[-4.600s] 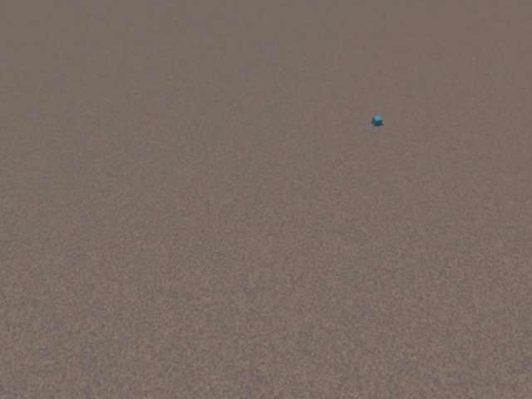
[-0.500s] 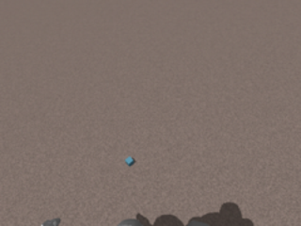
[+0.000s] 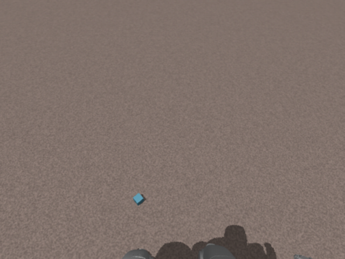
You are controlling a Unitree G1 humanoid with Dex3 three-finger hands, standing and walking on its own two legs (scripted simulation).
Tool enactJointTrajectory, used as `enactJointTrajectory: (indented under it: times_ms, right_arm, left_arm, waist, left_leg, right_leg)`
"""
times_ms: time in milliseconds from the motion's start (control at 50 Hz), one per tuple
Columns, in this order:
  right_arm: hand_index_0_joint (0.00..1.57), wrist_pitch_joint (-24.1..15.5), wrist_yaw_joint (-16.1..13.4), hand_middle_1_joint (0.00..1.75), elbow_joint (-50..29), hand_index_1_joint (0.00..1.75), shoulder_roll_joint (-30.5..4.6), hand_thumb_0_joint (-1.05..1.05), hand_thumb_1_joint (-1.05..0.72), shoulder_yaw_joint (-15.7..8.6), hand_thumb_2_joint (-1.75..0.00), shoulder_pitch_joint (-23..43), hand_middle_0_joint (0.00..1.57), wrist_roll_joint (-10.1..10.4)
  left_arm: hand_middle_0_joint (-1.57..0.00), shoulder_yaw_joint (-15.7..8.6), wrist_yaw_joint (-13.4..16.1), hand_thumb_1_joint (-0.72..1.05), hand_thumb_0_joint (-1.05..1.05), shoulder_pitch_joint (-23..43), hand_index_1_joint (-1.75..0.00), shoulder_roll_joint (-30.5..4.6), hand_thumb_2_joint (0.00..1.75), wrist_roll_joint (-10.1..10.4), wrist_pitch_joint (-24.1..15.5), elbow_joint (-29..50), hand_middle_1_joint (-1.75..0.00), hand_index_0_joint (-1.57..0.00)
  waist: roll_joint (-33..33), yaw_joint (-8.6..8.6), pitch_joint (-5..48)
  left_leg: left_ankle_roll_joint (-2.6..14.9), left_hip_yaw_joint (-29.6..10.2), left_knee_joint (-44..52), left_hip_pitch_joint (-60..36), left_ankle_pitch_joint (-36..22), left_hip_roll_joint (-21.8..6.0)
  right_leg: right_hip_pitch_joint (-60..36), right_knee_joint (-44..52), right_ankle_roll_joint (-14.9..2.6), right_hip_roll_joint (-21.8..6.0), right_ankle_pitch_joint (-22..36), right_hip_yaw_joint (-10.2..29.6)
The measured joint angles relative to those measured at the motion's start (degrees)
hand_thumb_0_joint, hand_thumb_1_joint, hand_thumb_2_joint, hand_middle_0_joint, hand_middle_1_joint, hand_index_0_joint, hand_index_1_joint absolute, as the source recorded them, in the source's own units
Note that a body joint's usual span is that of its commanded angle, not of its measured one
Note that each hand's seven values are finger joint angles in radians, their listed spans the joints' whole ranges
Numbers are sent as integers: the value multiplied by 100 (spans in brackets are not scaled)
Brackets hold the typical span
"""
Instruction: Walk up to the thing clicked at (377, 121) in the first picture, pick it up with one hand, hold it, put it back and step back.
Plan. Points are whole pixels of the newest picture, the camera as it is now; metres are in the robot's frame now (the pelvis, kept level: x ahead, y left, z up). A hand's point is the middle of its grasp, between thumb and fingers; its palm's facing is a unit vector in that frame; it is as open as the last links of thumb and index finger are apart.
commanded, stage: walk up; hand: left
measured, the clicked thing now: (138, 199) +0.48 +0.20 -0.74
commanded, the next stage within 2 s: stand in 1.24 s
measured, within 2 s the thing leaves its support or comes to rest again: neither
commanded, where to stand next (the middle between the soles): +0.11 -0.02 m, yaw -1 degrees
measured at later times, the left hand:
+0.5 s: hand (84, 252) +0.15 +0.24 -0.13, palm faces -0.05 -0.94 -0.34, open 7.4 cm
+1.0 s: hand out of the picture +0.11 +0.25 -0.14, palm faces -0.04 -0.94 -0.33, open 7.4 cm
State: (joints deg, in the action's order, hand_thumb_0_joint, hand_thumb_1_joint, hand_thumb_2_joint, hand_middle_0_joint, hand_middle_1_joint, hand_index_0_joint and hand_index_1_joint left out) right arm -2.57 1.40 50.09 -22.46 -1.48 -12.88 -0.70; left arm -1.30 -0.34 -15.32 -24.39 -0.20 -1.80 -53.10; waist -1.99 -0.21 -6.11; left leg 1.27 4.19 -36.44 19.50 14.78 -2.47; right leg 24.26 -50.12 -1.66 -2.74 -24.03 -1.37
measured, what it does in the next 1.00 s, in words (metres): steps on the spot: right foot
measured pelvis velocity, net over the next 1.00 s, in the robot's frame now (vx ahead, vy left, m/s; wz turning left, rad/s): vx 0.04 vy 0.00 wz -0.02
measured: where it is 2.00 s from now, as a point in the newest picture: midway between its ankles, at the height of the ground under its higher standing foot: outside the picture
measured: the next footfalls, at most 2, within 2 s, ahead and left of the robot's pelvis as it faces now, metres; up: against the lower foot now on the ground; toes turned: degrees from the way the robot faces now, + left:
right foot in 0.08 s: +0.09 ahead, -0.14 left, +0.00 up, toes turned -2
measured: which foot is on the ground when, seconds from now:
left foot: down 0.00-1.00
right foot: up 0.00-0.06, down 0.08-1.00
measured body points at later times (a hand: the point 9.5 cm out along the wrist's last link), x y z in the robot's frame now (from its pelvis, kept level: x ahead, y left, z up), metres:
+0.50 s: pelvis +0.03 -0.01 +0.02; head +0.05 -0.01 +0.47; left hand +0.15 +0.29 -0.11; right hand +0.11 -0.31 -0.12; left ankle +0.05 +0.11 -0.72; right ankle +0.06 -0.14 -0.72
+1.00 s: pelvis +0.04 +0.00 +0.02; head +0.05 +0.00 +0.47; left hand +0.12 +0.30 -0.11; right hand +0.11 -0.31 -0.11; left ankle +0.05 +0.11 -0.72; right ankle +0.06 -0.14 -0.72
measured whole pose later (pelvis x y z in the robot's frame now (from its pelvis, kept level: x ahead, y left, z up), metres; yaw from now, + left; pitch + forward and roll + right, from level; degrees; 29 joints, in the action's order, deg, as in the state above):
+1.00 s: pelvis +0.04 +0.00 +0.02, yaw -1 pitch -2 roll +0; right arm -1.0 0.9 67.7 -20.0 0.1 -4.1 -0.3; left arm -0.2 -0.9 -4.7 -19.8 -0.4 0.1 -67.8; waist 0.0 -0.1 -2.9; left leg -0.1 5.0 -19.0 7.6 9.6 -1.9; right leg 8.3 -18.6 1.3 -1.9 -8.4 -1.4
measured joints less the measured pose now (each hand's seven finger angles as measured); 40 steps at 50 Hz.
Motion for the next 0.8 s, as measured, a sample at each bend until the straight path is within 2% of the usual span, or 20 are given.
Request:
enactJointTrajectory:
  times_ms: [60,100,120,180,260,360,500,800]
  right_arm:
    - [21,78,-35,30,52,30,-27,1,-91,38,-90,75,20,29]
    - [21,149,-60,30,138,30,-38,1,-91,59,-90,165,20,82]
    - [21,187,-75,30,205,30,-19,1,-91,64,-90,226,20,110]
    - [21,224,-93,30,428,30,78,1,-91,101,-90,364,20,143]
    - [20,191,-47,30,750,30,133,1,-91,182,-90,528,20,140]
    - [21,159,-26,30,1113,30,204,1,-91,259,-90,703,20,123]
    - [21,142,-45,30,1487,30,171,1,-91,247,-90,874,20,94]
    - [20,147,-49,30,1742,30,137,1,-91,173,-90,921,20,37]
  left_arm:
    - [-20,-24,18,90,0,95,-30,54,90,-15,13,-98,-30,-20]
    - [-20,-44,45,90,0,184,-30,109,90,-50,10,-202,-30,-20]
    - [-20,-32,48,90,0,229,-30,144,90,-62,15,-251,-30,-20]
    - [-20,59,19,90,0,391,-30,201,90,-41,64,-383,-30,-20]
    - [-20,150,-5,90,1,646,-30,319,90,-19,76,-526,-30,-20]
    - [-20,184,-15,90,1,964,-30,370,90,19,60,-713,-30,-21]
    - [-20,178,-22,90,0,1282,-30,414,90,45,92,-997,-30,-21]
    - [-20,134,-65,90,0,1223,-30,447,90,-14,154,-1366,-30,-20]
  waist:
    - [85,-25,-16]
    - [216,2,-39]
    - [283,-4,-40]
    - [269,-7,9]
    - [338,1,78]
    - [292,-8,128]
    - [221,-34,199]
    - [162,-33,302]
  left_leg:
    - [-44,5,-294,75,215,-40]
    - [-111,-24,-579,140,403,-136]
    - [-135,-51,-618,136,439,-171]
    - [-141,-37,-390,-12,358,-43]
    - [-148,3,-28,-197,220,-31]
    - [-169,31,461,-463,5,-16]
    - [-185,52,1028,-801,-248,-15]
    - [-170,74,1633,-1096,-515,10]
  right_leg:
    - [-247,804,2,34,493,-49]
    - [-413,1106,95,131,792,-67]
    - [-419,1064,138,161,745,-90]
    - [-430,1001,181,71,639,-40]
    - [-582,1320,209,76,768,-14]
    - [-821,1765,204,85,964,-5]
    - [-1164,2351,212,113,1231,-6]
    - [-1509,3068,253,123,1565,-7]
